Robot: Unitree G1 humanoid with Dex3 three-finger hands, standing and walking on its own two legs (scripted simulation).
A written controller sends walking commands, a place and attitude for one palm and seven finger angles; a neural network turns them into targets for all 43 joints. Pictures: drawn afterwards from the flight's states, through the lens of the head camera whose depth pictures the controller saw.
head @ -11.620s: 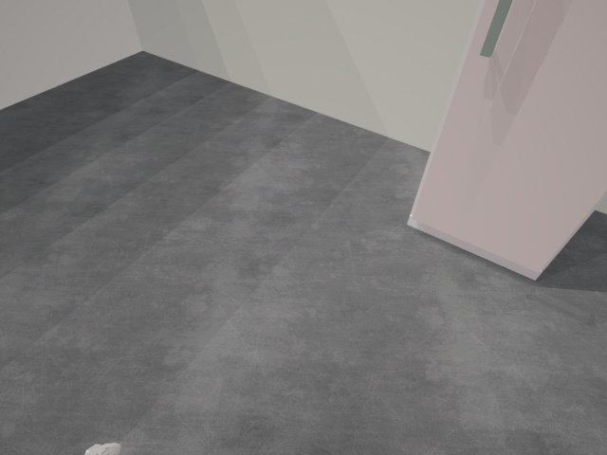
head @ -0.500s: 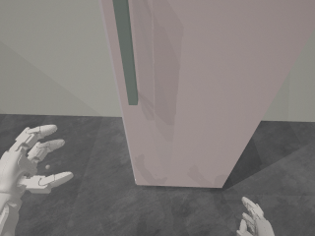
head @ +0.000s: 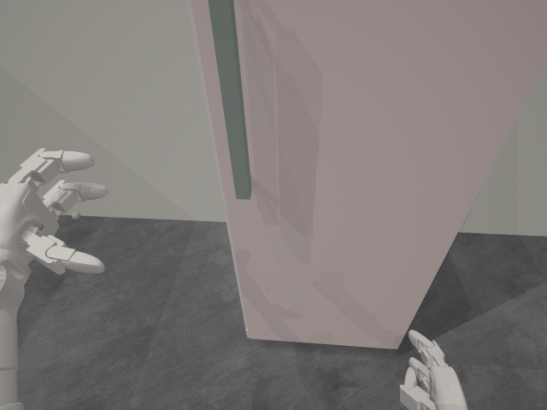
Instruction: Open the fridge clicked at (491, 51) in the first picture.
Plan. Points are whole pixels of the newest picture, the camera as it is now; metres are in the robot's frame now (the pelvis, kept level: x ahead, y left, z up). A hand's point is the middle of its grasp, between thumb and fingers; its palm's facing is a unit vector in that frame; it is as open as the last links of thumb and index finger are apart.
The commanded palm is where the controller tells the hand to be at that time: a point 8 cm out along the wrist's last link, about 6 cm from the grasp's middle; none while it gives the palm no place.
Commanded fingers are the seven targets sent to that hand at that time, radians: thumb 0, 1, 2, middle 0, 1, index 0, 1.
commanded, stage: raise the hand to about handle height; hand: left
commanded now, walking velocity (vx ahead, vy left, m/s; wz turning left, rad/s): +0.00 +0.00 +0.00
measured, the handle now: (235, 96) +0.51 +0.13 +0.25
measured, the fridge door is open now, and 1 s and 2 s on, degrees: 0 0 0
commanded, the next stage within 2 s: move the hooked fingers beside the handle in 0.64 s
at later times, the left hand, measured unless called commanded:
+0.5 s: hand (87, 195) +0.28 +0.27 +0.22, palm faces +0.14 -0.99 -0.07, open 14.0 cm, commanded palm +0.24 +0.31 +0.24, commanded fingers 0.00 -0.50 0.30 -0.30 -1.20 -0.30 -1.20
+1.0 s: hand (110, 181) +0.31 +0.25 +0.22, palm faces +0.10 -0.99 -0.07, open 14.0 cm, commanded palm +0.28 +0.29 +0.23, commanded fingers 0.00 -0.50 0.30 -0.30 -1.20 -0.30 -1.20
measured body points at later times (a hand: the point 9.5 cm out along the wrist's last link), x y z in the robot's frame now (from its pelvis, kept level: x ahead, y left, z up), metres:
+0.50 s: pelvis +0.00 -0.01 +0.00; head -0.04 -0.04 +0.45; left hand +0.27 +0.32 +0.23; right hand +0.20 -0.24 -0.07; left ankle +0.01 +0.11 -0.74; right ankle +0.00 -0.11 -0.74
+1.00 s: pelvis +0.00 +0.00 +0.00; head -0.03 -0.03 +0.45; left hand +0.30 +0.30 +0.23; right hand +0.20 -0.22 -0.07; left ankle +0.01 +0.11 -0.74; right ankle +0.00 -0.11 -0.74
